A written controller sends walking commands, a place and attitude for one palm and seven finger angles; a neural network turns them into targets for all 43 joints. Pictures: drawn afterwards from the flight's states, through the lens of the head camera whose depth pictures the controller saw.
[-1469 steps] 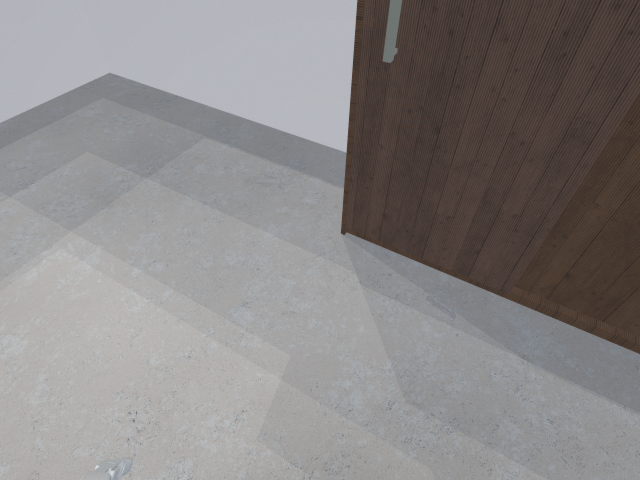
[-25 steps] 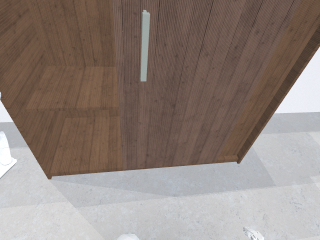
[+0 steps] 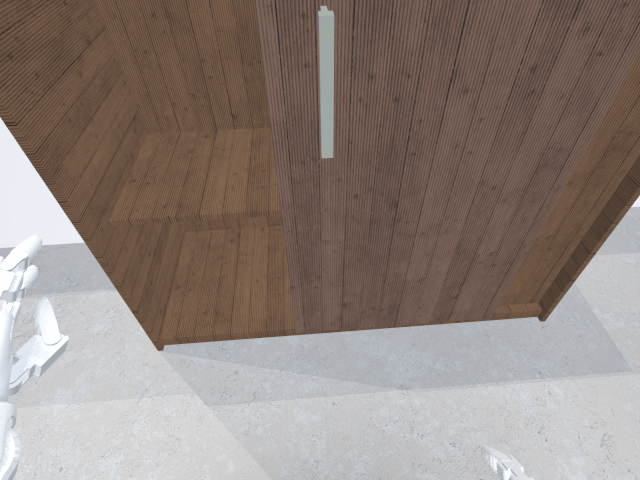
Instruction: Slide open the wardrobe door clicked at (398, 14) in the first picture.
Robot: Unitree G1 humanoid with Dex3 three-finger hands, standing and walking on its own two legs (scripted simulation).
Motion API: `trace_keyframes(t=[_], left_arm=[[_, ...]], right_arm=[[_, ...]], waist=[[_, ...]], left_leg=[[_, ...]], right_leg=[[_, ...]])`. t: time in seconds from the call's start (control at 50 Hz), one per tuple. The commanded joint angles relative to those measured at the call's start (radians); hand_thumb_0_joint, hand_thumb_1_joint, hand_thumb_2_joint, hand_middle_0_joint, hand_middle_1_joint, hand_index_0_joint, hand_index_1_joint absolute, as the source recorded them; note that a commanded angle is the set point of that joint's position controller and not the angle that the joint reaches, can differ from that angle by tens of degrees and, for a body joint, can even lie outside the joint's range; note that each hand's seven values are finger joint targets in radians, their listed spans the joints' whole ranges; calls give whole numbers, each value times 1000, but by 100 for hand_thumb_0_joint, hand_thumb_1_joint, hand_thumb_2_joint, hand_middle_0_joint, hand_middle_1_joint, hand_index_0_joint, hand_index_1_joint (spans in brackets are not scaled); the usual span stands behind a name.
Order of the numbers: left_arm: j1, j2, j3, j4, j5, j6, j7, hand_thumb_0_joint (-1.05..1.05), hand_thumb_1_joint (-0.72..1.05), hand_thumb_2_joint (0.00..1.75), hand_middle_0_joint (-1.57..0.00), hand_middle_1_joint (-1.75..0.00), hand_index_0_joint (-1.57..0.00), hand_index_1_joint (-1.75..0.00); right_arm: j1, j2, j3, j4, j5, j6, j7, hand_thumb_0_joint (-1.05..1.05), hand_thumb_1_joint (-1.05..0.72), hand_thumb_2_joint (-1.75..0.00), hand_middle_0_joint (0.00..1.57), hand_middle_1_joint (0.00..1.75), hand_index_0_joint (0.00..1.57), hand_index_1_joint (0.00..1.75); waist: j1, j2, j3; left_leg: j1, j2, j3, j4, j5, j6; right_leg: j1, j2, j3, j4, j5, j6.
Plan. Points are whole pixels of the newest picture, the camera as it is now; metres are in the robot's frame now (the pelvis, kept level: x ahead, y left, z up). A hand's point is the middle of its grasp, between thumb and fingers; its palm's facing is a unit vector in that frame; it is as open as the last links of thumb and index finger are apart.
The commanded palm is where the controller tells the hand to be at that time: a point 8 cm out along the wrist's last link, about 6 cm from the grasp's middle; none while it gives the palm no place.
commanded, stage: let the arm hang, fingers relaxed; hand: left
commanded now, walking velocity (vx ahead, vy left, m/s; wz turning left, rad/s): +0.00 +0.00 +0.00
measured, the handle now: (325, 88) +0.70 +0.04 +0.17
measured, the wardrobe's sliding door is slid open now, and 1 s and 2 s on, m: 0.46 0.46 0.46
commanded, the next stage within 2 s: look to check the result in 1.04 s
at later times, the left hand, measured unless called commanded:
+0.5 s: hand out of the picture +0.06 +0.17 -0.16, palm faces +0.06 -0.97 -0.24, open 7.2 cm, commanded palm none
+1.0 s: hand out of the picture +0.00 +0.18 -0.16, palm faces +0.02 -0.99 -0.17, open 7.3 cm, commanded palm none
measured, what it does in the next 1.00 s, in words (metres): steps on the spot: left foot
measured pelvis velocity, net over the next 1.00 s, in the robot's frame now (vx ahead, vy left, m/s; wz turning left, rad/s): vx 0.00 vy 0.02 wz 0.01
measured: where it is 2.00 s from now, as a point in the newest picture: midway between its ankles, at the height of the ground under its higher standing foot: outside the picture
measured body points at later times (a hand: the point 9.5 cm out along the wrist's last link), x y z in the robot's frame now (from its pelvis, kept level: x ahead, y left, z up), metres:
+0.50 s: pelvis +0.01 -0.02 +0.01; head +0.05 -0.02 +0.46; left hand +0.05 +0.22 -0.14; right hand +0.07 -0.25 -0.14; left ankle -0.04 +0.08 -0.72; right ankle +0.00 -0.11 -0.72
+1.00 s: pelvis +0.00 +0.02 +0.02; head +0.01 +0.02 +0.47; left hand +0.00 +0.24 -0.15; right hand -0.01 -0.20 -0.14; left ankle -0.04 +0.08 -0.72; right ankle +0.00 -0.11 -0.72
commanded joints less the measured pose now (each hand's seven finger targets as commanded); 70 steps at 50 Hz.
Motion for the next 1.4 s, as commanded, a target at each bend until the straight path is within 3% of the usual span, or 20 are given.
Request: trace_keyframes(t=[0.0, 0.02, 0.04, 0.06, 0.1, 0.12, 0.14, 0.16, 0.18, 0.2, 0.24, 0.28, 0.32, 0.38, 0.42, 0.44, 0.46, 0.54, 0.64, 1.38], left_arm=[[-27, -125, -285, 370, 12, 159, -105, 0, 90, 90, -20, -30, -20, -30], [-21, -124, -279, 424, 14, 156, -99, 0, 90, 90, -20, -30, -20, -30], [-59, -90, -278, 478, 16, 151, -99, 0, 90, 90, -20, -30, -20, -30], [-110, -97, -286, 517, 11, 150, -104, 0, 90, 90, -20, -30, -20, -30], [-155, -82, -298, 654, 11, 142, -103, 0, 90, 90, -20, -30, -20, -30], [-101, -73, -297, 729, 7, 137, -101, 0, 90, 90, -20, -30, -20, -30], [-27, -53, -297, 806, 8, 125, -99, 0, 90, 90, -20, -30, -20, -30], [8, 17, -290, 864, 15, 109, -94, 0, 90, 90, -20, -30, -20, -30], [-14, 53, -293, 907, 15, 99, -93, 0, 90, 90, -20, -30, -20, -30], [-60, 41, -306, 937, 17, 93, -89, 0, 90, 90, -20, -30, -20, -30], [-119, -73, -296, 961, 26, 89, -76, 0, 90, 90, -20, -30, -20, -30], [-128, -76, -301, 994, 22, 90, -66, 0, 90, 90, -20, -30, -20, -30], [-131, -83, -301, 1030, 20, 95, -61, 0, 90, 90, -20, -30, -20, -30], [-144, -85, -309, 1092, 7, 100, -60, 0, 90, 90, -20, -30, -20, -30], [-133, -108, -319, 1117, -9, 101, -63, 0, 90, 90, -20, -30, -20, -30], [-122, -129, -325, 1129, -10, 104, -63, 0, 90, 90, -20, -30, -20, -30], [-131, -134, -332, 1142, -3, 109, -62, 0, 90, 90, -20, -30, -20, -30], [-154, -123, -342, 1198, -4, 113, -69, 0, 90, 90, -20, -30, -20, -30], [-150, -132, -352, 1253, -1, 117, -76, 0, 90, 90, -20, -30, -20, -30], [-58, -202, -361, 1342, 3, 124, -64, 0, 90, 90, -20, -30, -20, -30]], right_arm=[[1, -164, -38, -87, -20, 28, 3, 0, -90, -90, 20, 30, 20, 30], [22, -227, -55, -83, -42, 28, -7, 0, -90, -90, 20, 30, 20, 30], [11, -241, -59, -74, -58, 40, -15, 0, -90, -90, 20, 30, 20, 30], [-21, -235, -55, -88, -66, 38, -22, 0, -90, -90, 20, 30, 20, 30], [-49, -210, -37, -46, -70, 38, -24, 0, -90, -90, 20, 30, 20, 30], [-80, -190, -32, -31, -61, 47, -24, 0, -90, -90, 20, 30, 20, 30], [-110, -167, -25, -16, -48, 54, -23, 0, -90, -90, 20, 30, 20, 30], [-106, -103, -22, -10, -26, 63, -21, 0, -90, -90, 20, 30, 20, 30], [-104, -62, -18, -12, -20, 72, -22, 0, -90, -90, 20, 30, 20, 30], [-83, -66, -22, 14, -20, 81, -24, 0, -90, -90, 20, 30, 20, 30], [-43, -47, -40, 70, -30, 90, -30, 0, -90, -90, 20, 30, 20, 30], [-21, -33, -41, 105, -25, 96, -30, 0, -90, -90, 20, 30, 20, 30], [-7, -22, -37, 129, -17, 93, -29, 0, -90, -90, 20, 30, 20, 30], [28, -15, -29, 180, -11, 85, -33, 0, -90, -90, 20, 30, 20, 30], [51, -51, -30, 211, -16, 67, -39, 0, -90, -90, 20, 30, 20, 30], [24, -66, -30, 219, -20, 66, -47, 0, -90, -90, 20, 30, 20, 30], [4, -60, -25, 227, -21, 75, -50, 0, -90, -90, 20, 30, 20, 30], [27, -38, -9, 281, -20, 74, -54, 0, -90, -90, 20, 30, 20, 30], [24, -39, -2, 322, -21, 66, -50, 0, -90, -90, 20, 30, 20, 30], [134, 6, 2, 407, -15, 46, -64, 0, -90, -90, 20, 30, 20, 30]], waist=[[-51, 82, -28], [-53, 129, -49], [-62, 13, -43], [-49, -49, 0], [-38, 69, -44], [-4, 110, -71], [33, 83, -117], [26, -109, -138], [11, -177, -98], [-5, -172, -95], [-35, -89, -54], [-33, -34, -72], [-24, -120, -92], [-36, -162, -72], [-28, -69, -109], [-13, -25, -99], [-14, -40, -71], [-24, 16, -15], [-16, -20, 84], [-20, -4, 119]], left_leg=[[244, 198, -290, -391, 612, 86], [236, 345, -496, -454, 747, 216], [201, 381, -486, -484, 624, 272], [155, 348, -460, -483, 599, 276], [160, 259, -343, -435, 753, 213], [133, 218, -262, -393, 736, 173], [115, 136, -168, -302, 590, 107], [22, 2, -47, -135, 265, 24], [-40, -71, -37, -47, -95, -5], [8, -48, -84, 28, -158, 2], [-11, -41, -90, 82, -93, 3], [-5, -38, -79, 55, -83, -2], [34, -38, -60, -102, -74, 0], [176, -42, -54, -417, 101, 11], [354, 48, -119, -501, 505, 48], [391, 87, -135, -448, 586, 66], [373, 86, -108, -436, 482, 63], [349, 72, -115, -500, 446, 52], [302, 69, -131, -580, 304, 61], [313, 69, -153, -616, 361, 72]], right_leg=[[-264, -12, -18, 247, 10, 28], [-295, 41, 58, 427, -271, 41], [-257, 12, 144, 476, -290, 33], [-238, -9, 162, 429, -237, 34], [-145, 6, 126, 273, -151, 44], [-11, 9, 121, 110, -57, 40], [113, 6, 140, -65, 164, 32], [176, -133, 366, -189, 373, 1], [150, -272, 547, -272, 551, -80], [118, -283, 523, -299, 584, -114], [154, -231, 459, -262, 730, -124], [238, -210, 391, -220, 845, -152], [323, -179, 307, -203, 912, -158], [317, -127, 254, -185, 876, -99], [225, -65, 194, -172, 666, -20], [168, -40, 186, -210, 553, 3], [148, -36, 192, -277, 460, 18], [175, -37, 184, -279, 446, -18], [144, -29, 185, -323, 277, -22], [87, -27, 156, -251, 249, -8]])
